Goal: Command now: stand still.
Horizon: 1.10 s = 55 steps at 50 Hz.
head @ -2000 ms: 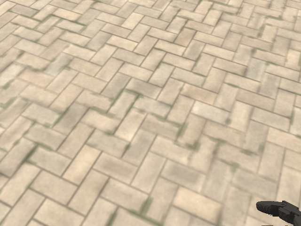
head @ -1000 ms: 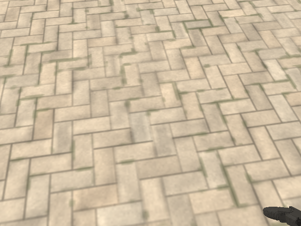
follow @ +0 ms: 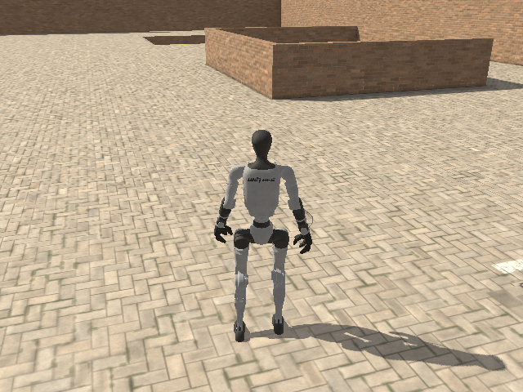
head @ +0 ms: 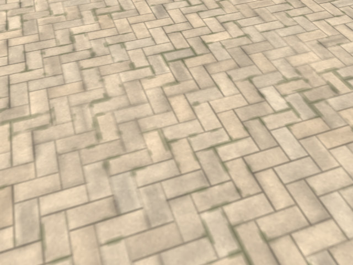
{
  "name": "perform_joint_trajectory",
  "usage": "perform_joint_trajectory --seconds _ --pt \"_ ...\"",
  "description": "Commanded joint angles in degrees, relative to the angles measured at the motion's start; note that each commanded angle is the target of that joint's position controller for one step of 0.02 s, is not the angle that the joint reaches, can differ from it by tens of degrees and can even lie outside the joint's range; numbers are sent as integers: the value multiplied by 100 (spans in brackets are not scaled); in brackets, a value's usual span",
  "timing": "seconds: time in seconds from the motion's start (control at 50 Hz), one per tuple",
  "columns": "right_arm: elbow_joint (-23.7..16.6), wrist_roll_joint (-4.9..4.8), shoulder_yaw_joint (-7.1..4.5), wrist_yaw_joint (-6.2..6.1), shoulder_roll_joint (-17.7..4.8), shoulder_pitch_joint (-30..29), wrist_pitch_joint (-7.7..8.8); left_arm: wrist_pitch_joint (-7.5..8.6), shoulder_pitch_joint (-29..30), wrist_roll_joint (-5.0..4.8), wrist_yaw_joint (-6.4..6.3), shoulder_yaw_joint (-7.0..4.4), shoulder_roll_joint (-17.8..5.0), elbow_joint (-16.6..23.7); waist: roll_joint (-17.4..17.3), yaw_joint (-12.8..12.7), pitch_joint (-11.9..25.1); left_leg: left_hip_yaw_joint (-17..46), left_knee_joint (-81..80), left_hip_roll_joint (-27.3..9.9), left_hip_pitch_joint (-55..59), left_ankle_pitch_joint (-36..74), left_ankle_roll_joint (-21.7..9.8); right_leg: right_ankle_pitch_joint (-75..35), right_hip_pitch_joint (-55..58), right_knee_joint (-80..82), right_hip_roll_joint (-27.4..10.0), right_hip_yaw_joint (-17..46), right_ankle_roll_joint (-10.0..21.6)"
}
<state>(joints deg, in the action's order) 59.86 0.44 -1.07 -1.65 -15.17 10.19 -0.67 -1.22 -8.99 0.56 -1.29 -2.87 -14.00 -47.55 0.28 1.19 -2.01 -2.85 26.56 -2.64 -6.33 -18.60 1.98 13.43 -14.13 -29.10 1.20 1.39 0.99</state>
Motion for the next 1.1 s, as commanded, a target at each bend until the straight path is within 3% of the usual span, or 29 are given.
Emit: perform_joint_trajectory --seconds 0.02,0.48,0.94,0.98,1.02,1.06,1.08,1.1 --pt "-88 1 -106 -38 -641 107 60 70 183 -8 -49 -138 -638 166 36 9 179 111 -498 -100 -541 538 -82 -1222 478 417 -345 350 190" --pt "240 1 -3 -82 -274 859 141 43 131 -66 -91 -26 -491 -1045 -32 -57 7 64 -571 -6 -717 467 -133 -971 416 481 -243 207 125" --pt "291 -14 21 -97 -34 1425 171 14 -40 -84 -121 47 -362 -1550 -62 -102 -72 72 -599 25 -752 597 -185 -1051 380 487 -226 155 84" --pt "361 -53 -3 -120 -50 1593 148 3 -173 -107 -127 51 -317 -1632 -160 -97 -40 75 -675 78 -775 -714 -301 458 275 340 -6 -71 95" --pt "233 -107 -88 -168 -288 1540 139 61 -110 -131 -117 18 -356 -1575 -435 -44 -442 586 -907 -231 -957 -2302 -646 1936 -481 -84 171 -280 157" --pt "233 -174 -222 -169 -621 1828 217 251 182 -140 -29 44 -171 -1396 -987 106 -740 1828 -1563 -1172 -791 -3077 -1169 1366 -1173 -1104 143 -542 152" --pt "210 -192 -288 -159 -751 1802 265 346 287 -149 26 57 -112 -1319 -1105 114 -934 2384 -1798 -1669 -879 -3027 -1431 1063 -1383 -1621 -128 -425 202" --pt "155 -168 -290 -142 -691 1684 312 422 292 -189 79 57 -94 -1271 -1054 31 -1045 2530 -1838 -1837 -875 -2758 -1504 1164 -1562 -1782 -307 -317 281"
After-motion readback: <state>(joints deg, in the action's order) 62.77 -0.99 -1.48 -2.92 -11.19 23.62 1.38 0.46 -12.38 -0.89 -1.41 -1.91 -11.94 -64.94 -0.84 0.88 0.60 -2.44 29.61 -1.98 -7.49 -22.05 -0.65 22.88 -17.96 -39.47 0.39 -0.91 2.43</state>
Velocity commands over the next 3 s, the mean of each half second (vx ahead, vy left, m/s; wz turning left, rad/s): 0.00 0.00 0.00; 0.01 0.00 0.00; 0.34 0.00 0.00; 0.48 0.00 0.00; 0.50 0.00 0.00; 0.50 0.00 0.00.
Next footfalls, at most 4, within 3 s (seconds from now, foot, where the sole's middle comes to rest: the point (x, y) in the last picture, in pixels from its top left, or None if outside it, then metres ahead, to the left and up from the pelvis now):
1.66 left None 0.45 0.13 -0.77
2.22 right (204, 204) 0.77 -0.10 -0.77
2.76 left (149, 147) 1.08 0.14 -0.77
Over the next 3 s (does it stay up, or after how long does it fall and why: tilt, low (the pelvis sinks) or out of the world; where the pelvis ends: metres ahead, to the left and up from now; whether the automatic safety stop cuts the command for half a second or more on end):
stays up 1.03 0.06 0.01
